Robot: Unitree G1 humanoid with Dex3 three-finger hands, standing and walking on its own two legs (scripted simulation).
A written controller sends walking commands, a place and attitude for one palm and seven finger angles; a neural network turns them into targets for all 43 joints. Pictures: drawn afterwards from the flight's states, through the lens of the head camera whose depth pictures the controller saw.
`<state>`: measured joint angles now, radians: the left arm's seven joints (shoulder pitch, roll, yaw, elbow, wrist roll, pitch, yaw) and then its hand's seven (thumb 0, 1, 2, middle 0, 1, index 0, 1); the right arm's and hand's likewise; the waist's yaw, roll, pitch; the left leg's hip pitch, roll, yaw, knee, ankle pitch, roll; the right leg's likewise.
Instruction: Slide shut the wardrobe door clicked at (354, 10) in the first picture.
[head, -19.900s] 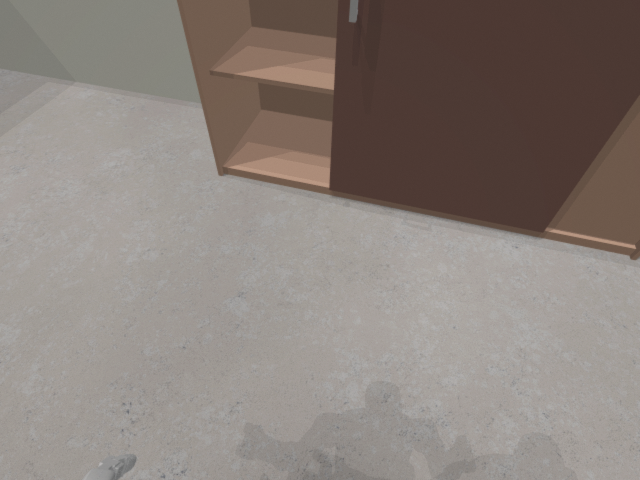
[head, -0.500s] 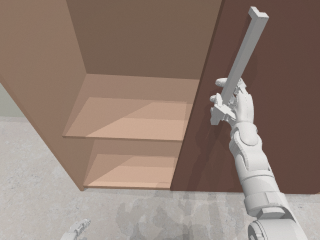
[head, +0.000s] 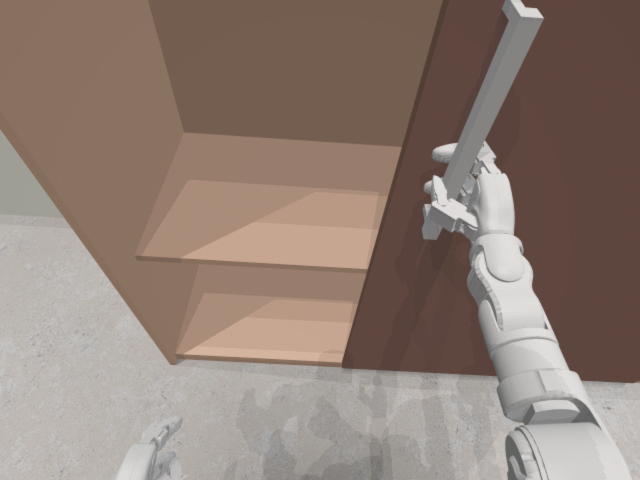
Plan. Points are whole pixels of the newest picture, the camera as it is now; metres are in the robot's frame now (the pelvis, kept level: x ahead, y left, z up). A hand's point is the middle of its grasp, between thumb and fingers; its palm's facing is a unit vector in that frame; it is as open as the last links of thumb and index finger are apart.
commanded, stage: step sideways, sliding the door along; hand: right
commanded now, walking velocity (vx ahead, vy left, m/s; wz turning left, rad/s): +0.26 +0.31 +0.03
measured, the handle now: (462, 143) +0.48 -0.14 +0.18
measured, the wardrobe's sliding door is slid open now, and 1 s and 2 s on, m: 0.52 0.45 0.16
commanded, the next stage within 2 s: none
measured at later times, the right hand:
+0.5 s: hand (426, 200) +0.43 -0.10 +0.12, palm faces +0.22 +0.97 -0.11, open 6.0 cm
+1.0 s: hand (370, 193) +0.44 -0.03 +0.12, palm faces +0.42 +0.90 -0.13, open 6.5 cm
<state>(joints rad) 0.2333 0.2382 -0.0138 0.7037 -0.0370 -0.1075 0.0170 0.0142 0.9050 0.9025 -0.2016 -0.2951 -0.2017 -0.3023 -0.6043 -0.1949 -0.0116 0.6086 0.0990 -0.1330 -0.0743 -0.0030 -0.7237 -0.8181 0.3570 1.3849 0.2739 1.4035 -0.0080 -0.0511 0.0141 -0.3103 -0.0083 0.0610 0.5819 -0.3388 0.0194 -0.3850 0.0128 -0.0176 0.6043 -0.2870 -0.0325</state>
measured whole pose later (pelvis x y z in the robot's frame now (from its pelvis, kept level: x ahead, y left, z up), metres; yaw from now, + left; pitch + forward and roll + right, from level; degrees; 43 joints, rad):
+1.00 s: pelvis +0.08 +0.22 -0.01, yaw -8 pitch -5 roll +2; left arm 0.04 0.21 0.03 0.57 -0.05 -0.03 -0.02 0.01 0.91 0.90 -0.20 -0.29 -0.20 -0.30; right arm -0.44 -0.23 -0.13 0.14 0.08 -0.07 -0.15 0.00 -0.74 -0.87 0.44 1.40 0.12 1.40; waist -0.10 -0.08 0.33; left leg -0.24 -0.02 0.09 0.60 -0.25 0.02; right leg -0.24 -0.27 0.03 0.75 -0.31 0.10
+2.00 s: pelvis +0.07 +0.41 +0.00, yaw -1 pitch -3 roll +2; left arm 0.09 0.19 0.04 0.61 -0.03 0.01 -0.01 0.01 0.91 0.90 -0.20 -0.29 -0.20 -0.30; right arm -0.26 -0.16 -0.05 0.00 0.07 -0.06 -0.17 0.02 -0.79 -0.83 0.36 1.40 0.16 1.36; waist -0.07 -0.02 0.23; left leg -0.36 0.00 0.04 0.87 -0.41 -0.01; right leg -0.23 -0.19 0.00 0.57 -0.26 0.10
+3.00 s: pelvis +0.05 +0.68 -0.01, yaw -3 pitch -5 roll +4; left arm 0.13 0.20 0.01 0.67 -0.07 0.03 -0.01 0.01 0.90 0.90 -0.20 -0.30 -0.20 -0.30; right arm -0.49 -0.27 -0.19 0.36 0.11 -0.04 -0.20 0.02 -0.77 -0.87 0.39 1.36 0.09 1.39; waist -0.09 -0.10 0.19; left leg -0.25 0.03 0.12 0.63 -0.28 -0.03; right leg -0.32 -0.24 0.09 0.85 -0.43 0.06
